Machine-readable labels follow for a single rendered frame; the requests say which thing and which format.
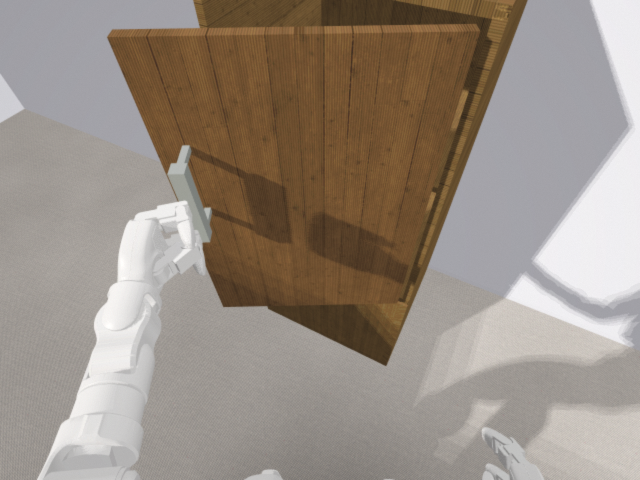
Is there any robot right hand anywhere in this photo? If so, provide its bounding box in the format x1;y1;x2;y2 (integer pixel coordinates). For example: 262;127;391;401
482;427;544;480

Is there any cupboard door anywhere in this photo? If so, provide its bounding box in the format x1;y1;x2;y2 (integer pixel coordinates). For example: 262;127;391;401
107;24;480;307

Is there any robot left shin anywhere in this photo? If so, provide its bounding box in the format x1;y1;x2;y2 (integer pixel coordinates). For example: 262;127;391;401
261;469;281;478

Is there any robot left hand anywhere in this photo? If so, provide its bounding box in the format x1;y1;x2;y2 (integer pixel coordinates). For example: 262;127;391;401
117;201;206;294

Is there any left robot forearm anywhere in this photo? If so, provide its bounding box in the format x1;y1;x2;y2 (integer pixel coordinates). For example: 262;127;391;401
37;280;162;480

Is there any handle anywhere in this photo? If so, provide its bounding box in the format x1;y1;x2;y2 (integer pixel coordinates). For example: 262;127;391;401
167;145;212;242

